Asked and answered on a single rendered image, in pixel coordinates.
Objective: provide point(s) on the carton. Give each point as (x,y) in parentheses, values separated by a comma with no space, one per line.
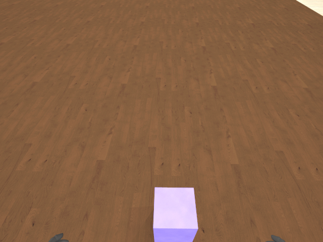
(175,218)

